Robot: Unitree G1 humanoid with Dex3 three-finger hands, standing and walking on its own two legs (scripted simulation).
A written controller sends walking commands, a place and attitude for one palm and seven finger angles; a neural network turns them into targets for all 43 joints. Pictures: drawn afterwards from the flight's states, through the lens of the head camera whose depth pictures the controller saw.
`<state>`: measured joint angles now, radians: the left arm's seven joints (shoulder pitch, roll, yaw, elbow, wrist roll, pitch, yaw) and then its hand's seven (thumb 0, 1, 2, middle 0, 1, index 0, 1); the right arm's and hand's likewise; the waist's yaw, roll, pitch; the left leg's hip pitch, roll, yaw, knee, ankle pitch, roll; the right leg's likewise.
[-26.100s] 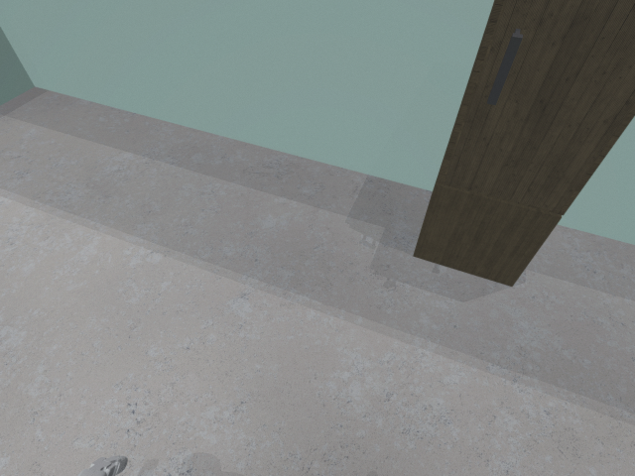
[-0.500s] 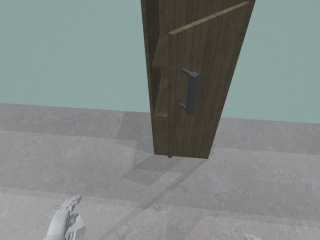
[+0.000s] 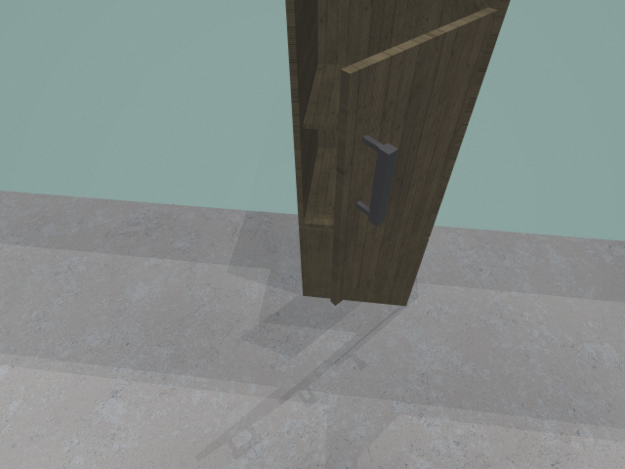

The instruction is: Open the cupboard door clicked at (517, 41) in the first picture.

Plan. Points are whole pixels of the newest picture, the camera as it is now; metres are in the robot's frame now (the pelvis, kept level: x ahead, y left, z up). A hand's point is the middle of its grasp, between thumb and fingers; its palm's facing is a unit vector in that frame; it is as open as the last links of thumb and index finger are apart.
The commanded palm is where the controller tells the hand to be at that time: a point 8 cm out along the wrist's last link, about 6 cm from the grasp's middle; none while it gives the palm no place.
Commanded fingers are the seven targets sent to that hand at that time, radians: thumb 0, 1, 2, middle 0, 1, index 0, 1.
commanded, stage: let the arm hang, fingers relaxed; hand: left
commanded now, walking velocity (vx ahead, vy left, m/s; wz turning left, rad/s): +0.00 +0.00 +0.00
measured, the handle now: (373, 182) +0.55 -0.06 +0.05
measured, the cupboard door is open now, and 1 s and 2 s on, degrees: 47 47 47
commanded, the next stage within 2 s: look to check the result in 0.42 s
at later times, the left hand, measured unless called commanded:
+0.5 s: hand out of the picture -0.04 +0.15 -0.18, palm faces +0.06 -0.99 -0.15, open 7.4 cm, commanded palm none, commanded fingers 0.00 0.90 0.90 -0.20 -0.30 -0.20 -0.30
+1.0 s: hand out of the picture -0.02 +0.14 -0.18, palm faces +0.07 -0.98 -0.17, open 7.4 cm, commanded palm none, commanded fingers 0.00 0.90 0.90 -0.20 -0.30 -0.20 -0.30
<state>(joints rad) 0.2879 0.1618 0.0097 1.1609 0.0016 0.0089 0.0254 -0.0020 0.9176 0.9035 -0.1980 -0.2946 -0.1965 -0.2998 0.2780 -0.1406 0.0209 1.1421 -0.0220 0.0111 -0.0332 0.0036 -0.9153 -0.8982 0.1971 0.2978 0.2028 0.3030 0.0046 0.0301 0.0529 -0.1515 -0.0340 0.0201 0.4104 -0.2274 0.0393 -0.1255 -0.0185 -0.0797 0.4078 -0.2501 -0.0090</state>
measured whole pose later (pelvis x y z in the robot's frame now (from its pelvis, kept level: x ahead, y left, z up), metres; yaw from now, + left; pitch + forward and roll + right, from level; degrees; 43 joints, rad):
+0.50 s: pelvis -0.01 +0.00 +0.00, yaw +0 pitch -2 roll +0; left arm 0.31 0.10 0.01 1.17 0.01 0.00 0.03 0.00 0.91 0.90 -0.20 -0.29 -0.20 -0.30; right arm 0.33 -0.11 0.01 1.15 -0.03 0.00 -0.04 0.00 -0.91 -0.90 0.20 0.30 0.20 0.30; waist 0.00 0.01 0.04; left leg -0.18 -0.03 0.02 0.43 -0.22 0.04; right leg -0.16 -0.02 -0.08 0.44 -0.24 -0.01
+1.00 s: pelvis +0.00 -0.01 +0.00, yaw +0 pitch -2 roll +0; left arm 0.29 0.10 0.01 1.16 0.00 -0.01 0.03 0.00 0.91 0.90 -0.20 -0.29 -0.20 -0.30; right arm 0.29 -0.12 0.02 1.15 -0.02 0.00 -0.04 0.00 -0.91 -0.90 0.20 0.30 0.20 0.30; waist 0.00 0.01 0.05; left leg -0.17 -0.03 0.01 0.42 -0.22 0.02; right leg -0.15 -0.01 -0.09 0.43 -0.26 -0.02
